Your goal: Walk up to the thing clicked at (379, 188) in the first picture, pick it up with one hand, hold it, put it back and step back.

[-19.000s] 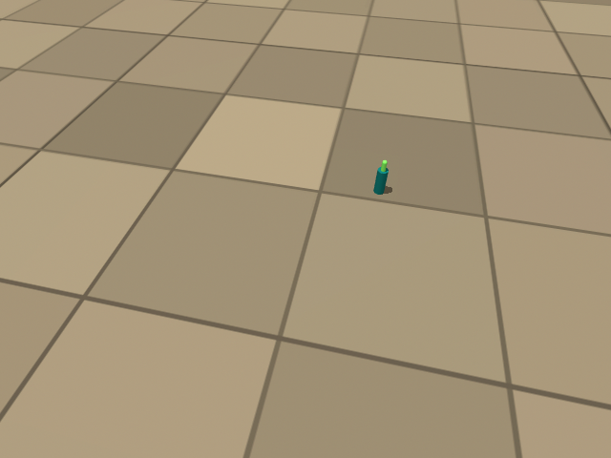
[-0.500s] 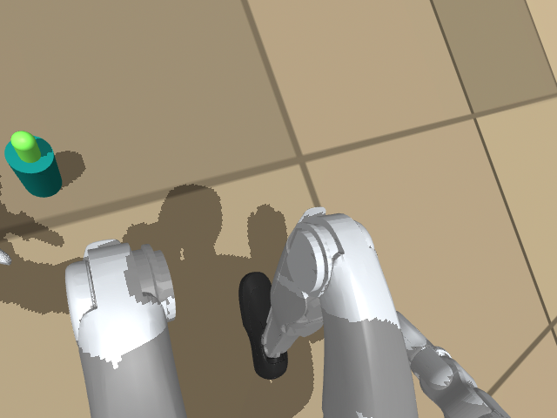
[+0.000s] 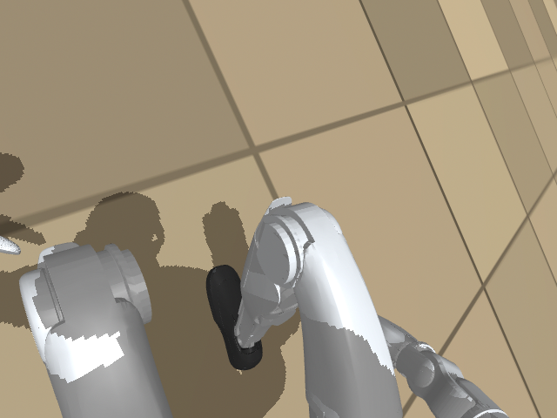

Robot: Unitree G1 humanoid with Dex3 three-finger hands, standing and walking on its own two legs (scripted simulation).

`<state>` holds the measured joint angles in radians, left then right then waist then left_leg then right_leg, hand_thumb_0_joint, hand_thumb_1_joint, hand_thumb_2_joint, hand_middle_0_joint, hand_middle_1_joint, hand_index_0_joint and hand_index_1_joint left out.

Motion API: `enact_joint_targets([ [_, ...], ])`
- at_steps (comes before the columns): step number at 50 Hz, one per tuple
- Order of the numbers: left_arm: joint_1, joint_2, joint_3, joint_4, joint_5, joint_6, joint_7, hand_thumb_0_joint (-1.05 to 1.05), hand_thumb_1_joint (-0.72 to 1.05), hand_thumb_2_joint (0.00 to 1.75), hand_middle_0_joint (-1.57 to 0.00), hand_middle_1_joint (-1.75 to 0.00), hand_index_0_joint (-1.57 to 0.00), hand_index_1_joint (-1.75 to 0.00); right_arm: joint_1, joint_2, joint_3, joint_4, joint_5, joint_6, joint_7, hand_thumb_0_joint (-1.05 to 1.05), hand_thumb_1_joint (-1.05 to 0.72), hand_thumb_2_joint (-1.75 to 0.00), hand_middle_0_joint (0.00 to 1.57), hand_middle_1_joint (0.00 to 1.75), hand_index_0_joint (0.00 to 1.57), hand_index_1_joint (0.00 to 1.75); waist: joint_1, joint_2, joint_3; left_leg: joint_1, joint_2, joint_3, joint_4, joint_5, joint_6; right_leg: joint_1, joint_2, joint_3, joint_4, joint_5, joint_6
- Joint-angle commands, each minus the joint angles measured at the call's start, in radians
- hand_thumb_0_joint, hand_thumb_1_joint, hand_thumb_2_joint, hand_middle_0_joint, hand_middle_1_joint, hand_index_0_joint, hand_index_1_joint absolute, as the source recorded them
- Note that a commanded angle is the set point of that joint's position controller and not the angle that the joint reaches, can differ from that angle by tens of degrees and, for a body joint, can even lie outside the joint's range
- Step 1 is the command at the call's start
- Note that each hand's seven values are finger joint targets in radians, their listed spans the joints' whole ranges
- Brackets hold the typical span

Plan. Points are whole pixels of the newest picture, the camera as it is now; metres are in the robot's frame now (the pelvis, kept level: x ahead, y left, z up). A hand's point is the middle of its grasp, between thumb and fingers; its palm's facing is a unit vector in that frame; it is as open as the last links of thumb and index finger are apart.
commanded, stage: close in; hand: left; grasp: from the side
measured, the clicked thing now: out of the picture +0.46 +0.25 -0.20
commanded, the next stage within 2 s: close in 0.12 s
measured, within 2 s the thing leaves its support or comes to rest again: leaves its support in 1.60 s
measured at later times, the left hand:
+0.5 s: hand out of the picture +0.45 +0.25 -0.18, palm faces +0.22 -0.98 +0.02, open 16.1 cm
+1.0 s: hand out of the picture +0.46 +0.24 -0.19, palm faces +0.21 -0.98 -0.01, open 10.8 cm
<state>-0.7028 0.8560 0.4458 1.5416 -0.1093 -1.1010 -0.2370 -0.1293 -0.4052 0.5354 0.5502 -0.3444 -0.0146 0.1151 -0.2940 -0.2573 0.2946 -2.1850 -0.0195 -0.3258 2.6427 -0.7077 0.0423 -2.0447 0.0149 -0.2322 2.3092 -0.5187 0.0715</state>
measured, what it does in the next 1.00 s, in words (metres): stands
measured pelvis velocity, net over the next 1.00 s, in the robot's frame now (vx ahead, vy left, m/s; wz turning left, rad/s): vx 0.00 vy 0.00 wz -0.02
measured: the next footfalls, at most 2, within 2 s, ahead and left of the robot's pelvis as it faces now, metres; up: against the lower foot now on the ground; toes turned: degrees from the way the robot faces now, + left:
none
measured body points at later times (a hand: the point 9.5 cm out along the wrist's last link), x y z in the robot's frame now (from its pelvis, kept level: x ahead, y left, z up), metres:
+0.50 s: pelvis +0.00 +0.00 +0.00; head +0.24 +0.20 +0.32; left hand +0.43 +0.30 -0.18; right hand +0.16 -0.25 -0.02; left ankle +0.09 +0.11 -0.26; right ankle +0.17 -0.14 -0.26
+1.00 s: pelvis +0.00 +0.00 +0.00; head +0.25 +0.19 +0.32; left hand +0.44 +0.29 -0.18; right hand +0.15 -0.25 -0.03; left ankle +0.09 +0.11 -0.26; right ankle +0.17 -0.14 -0.26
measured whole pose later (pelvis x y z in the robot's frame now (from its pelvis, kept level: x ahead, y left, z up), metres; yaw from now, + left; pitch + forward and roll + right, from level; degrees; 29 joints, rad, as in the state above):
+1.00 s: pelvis +0.00 +0.00 +0.00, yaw -1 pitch +13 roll -20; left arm -0.76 0.89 0.38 1.57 -0.03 -1.14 -0.02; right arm -0.16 -0.38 0.56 0.55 -0.38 0.03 0.14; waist -0.32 -0.28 0.33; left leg -2.19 -0.02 -0.36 2.65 -0.73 0.02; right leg -2.06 0.02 -0.25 2.30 -0.52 0.08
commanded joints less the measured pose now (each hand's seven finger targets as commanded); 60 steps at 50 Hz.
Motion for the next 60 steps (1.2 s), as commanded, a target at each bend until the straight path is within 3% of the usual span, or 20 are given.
enact_joint_targets([
  [1,-0.229,0.137,-0.005,-0.114,0.014,-0.096,0.043,0.00,-0.61,0.04,-0.03,-0.08,-0.05,-0.06,0.012,-0.368,-0.120,-0.020,-0.016,0.015,-0.012,0.00,-0.91,-0.90,0.20,0.30,0.20,0.30,-0.127,0.551,-0.497,0.391,0.066,0.003,-0.415,0.047,-0.075,0.219,0.035,-0.109,-0.102,0.050,-0.064],
  [12,-0.226,0.137,-0.018,-0.118,0.052,-0.125,0.128,0.00,-0.55,0.10,-0.04,-0.05,-0.04,-0.05,0.008,-0.365,-0.110,-0.010,-0.037,0.034,-0.002,0.00,-0.91,-0.90,0.20,0.30,0.20,0.30,-0.136,0.579,-0.503,0.411,0.069,-0.002,-0.407,0.108,-0.082,0.249,0.041,-0.119,-0.101,0.100,-0.064],
  [15,-0.236,0.142,-0.024,-0.123,0.053,-0.129,0.146,0.00,-0.41,0.17,-0.18,-0.18,-0.18,-0.17,0.010,-0.365,-0.106,-0.008,-0.040,0.037,0.000,0.00,-0.90,-0.90,0.20,0.30,0.20,0.30,-0.144,0.573,-0.510,0.410,0.069,0.003,-0.393,0.123,-0.077,0.263,0.045,-0.120,-0.106,0.115,-0.062],
  [25,-0.250,0.143,-0.036,-0.097,0.070,-0.128,0.192,0.00,-0.23,0.32,-0.28,-0.30,-0.28,-0.29,0.007,-0.359,-0.096,-0.004,-0.043,0.052,0.006,0.00,-0.89,-0.90,0.20,0.30,0.20,0.30,-0.157,0.564,-0.508,0.400,0.069,0.000,-0.394,0.122,-0.078,0.268,0.050,-0.129,-0.112,0.115,-0.064],
  [26,-0.236,0.148,-0.034,-0.101,0.069,-0.126,0.195,0.00,-0.23,0.34,-0.30,-0.32,-0.30,-0.31,0.002,-0.354,-0.096,-0.007,-0.043,0.053,0.006,0.00,-0.89,-0.90,0.20,0.30,0.20,0.30,-0.145,0.561,-0.515,0.400,0.069,0.009,-0.388,0.123,-0.075,0.276,0.053,-0.125,-0.117,0.118,-0.064],
  [33,-0.269,0.155,-0.045,-0.097,0.072,-0.120,0.213,0.00,-0.09,0.41,-0.38,-0.39,-0.38,-0.38,-0.002,-0.350,-0.095,-0.008,-0.039,0.055,0.007,0.00,-0.89,-0.90,0.20,0.30,0.20,0.30,-0.158,0.533,-0.505,0.353,0.065,0.021,-0.372,0.082,-0.062,0.280,0.057,-0.119,-0.133,0.094,-0.063],
  [36,-0.258,0.151,-0.040,-0.099,0.075,-0.119,0.215,0.00,-0.05,0.45,-0.43,-0.44,-0.44,-0.43,0.007,-0.348,-0.095,-0.005,-0.041,0.057,0.006,0.00,-0.89,-0.90,0.20,0.30,0.20,0.30,-0.158,0.542,-0.530,0.389,0.069,0.017,-0.374,0.123,-0.067,0.290,0.056,-0.121,-0.125,0.123,-0.063],
  [43,-0.286,0.136,-0.067,-0.098,0.087,-0.117,0.216,0.00,0.08,0.54,-0.54,-0.54,-0.55,-0.53,-0.001,-0.355,-0.097,-0.002,-0.038,0.059,0.010,0.00,-0.89,-0.90,0.20,0.30,0.20,0.30,-0.175,0.564,-0.498,0.395,0.072,-0.001,-0.393,0.099,-0.074,0.249,0.052,-0.131,-0.116,0.104,-0.066],
  [48,-0.286,0.135,-0.071,-0.101,0.088,-0.114,0.222,0.00,0.18,0.61,-0.62,-0.61,-0.62,-0.60,0.002,-0.355,-0.098,0.005,-0.037,0.058,0.011,0.00,-0.88,-0.89,0.20,0.30,0.20,0.30,-0.170,0.550,-0.499,0.386,0.069,0.004,-0.381,0.103,-0.070,0.256,0.051,-0.126,-0.122,0.112,-0.065],
  [51,-0.283,0.102,-0.086,-0.098,0.088,-0.112,0.226,0.00,0.26,0.66,-0.68,-0.66,-0.68,-0.65,0.004,-0.355,-0.100,0.011,-0.040,0.057,0.013,0.00,-0.88,-0.89,0.20,0.30,0.20,0.30,-0.181,0.555,-0.500,0.409,0.069,-0.003,-0.384,0.132,-0.075,0.255,0.048,-0.131,-0.116,0.134,-0.064],
  [60,-0.291,0.113,-0.093,-0.077,0.097,-0.114,0.236,0.00,0.44,0.84,-0.85,-0.84,-0.85,-0.83,0.008,-0.351,-0.098,0.008,-0.038,0.058,0.020,0.00,-0.88,-0.89,0.20,0.30,0.20,0.30,-0.177,0.536,-0.499,0.367,0.061,0.005,-0.387,0.080,-0.067,0.266,0.051,-0.130,-0.129,0.096,-0.067],
])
